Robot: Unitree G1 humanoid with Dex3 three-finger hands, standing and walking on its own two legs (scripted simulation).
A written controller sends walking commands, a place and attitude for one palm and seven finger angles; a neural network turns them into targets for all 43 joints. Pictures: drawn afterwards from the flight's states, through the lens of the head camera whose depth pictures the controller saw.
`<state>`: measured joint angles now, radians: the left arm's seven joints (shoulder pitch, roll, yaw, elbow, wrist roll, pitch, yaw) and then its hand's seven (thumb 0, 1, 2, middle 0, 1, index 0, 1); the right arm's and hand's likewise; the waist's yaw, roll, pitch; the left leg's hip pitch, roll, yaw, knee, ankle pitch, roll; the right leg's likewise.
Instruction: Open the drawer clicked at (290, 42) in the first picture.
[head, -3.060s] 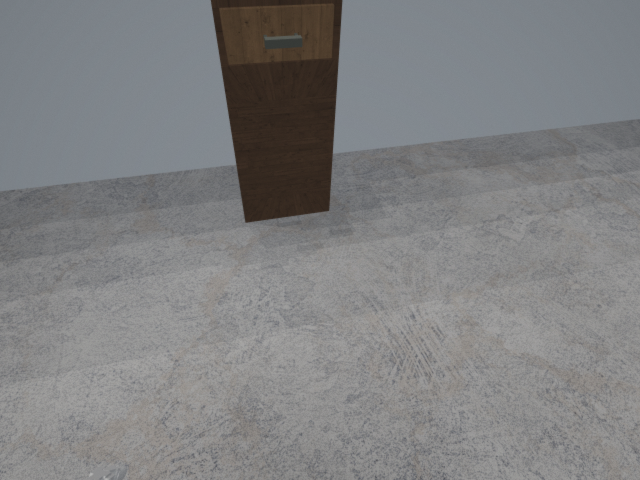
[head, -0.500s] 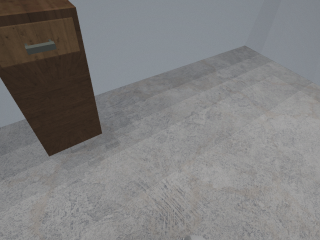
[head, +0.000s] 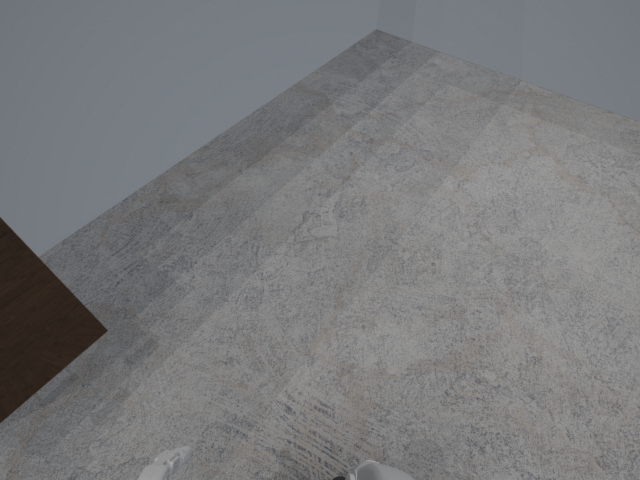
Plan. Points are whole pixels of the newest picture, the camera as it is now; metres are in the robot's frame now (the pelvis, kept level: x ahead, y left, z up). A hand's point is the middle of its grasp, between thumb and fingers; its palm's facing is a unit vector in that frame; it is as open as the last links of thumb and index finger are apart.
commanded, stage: turn to face it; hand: left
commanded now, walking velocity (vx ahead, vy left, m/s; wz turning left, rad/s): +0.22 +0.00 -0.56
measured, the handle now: out of the picture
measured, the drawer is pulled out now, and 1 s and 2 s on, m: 0.00 0.00 0.00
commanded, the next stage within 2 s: take the last steps up to it in 1.90 s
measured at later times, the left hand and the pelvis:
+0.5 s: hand (166, 453) +0.18 +0.23 -0.17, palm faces +0.13 -0.98 -0.16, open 7.4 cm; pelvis +0.15 +0.05 +0.01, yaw +2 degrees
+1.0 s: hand (166, 420) +0.21 +0.22 -0.11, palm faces +0.33 -0.89 -0.31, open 7.4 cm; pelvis +0.16 -0.01 +0.02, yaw +20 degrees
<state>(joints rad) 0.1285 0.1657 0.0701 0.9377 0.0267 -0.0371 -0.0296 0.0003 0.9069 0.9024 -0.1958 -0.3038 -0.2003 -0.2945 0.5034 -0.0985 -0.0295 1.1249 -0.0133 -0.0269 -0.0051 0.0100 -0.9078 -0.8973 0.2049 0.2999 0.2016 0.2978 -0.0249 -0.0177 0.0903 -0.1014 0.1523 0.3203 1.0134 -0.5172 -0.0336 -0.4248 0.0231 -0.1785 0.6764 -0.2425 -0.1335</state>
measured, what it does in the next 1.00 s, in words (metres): walks ahead, turning left: left foot, then right foot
